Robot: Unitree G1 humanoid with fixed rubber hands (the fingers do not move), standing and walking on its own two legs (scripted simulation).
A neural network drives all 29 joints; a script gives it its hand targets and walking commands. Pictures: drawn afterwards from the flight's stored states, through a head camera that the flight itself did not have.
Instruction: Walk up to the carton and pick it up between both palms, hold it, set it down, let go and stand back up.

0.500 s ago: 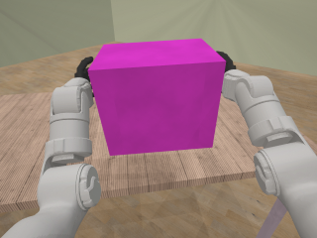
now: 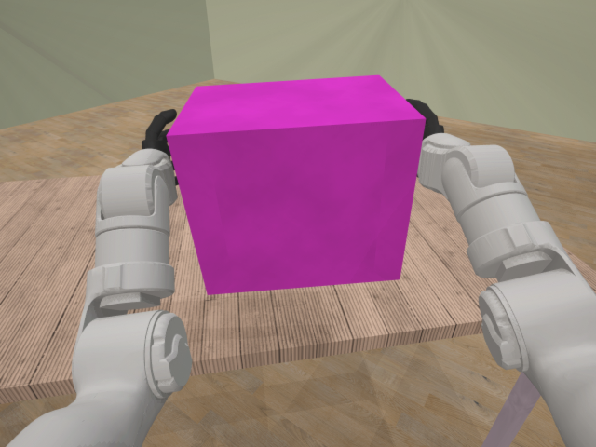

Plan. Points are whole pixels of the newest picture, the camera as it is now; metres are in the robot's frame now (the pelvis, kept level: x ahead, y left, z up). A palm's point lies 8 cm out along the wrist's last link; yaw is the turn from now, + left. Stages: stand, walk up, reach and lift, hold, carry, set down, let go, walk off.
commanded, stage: hold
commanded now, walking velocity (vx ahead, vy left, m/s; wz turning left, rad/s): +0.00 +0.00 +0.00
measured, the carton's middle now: (296, 181) +0.37 +0.00 +0.26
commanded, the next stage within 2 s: none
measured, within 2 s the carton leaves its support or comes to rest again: neither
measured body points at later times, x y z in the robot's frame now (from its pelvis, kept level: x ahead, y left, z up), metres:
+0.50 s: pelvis +0.00 +0.00 +0.00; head -0.10 +0.02 +0.44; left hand +0.38 +0.17 +0.29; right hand +0.38 -0.17 +0.30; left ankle +0.01 +0.12 -0.75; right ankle +0.00 -0.12 -0.75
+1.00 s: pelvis +0.00 +0.00 +0.00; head -0.09 +0.02 +0.44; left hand +0.39 +0.17 +0.29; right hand +0.38 -0.17 +0.30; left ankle +0.01 +0.12 -0.75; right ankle +0.00 -0.12 -0.75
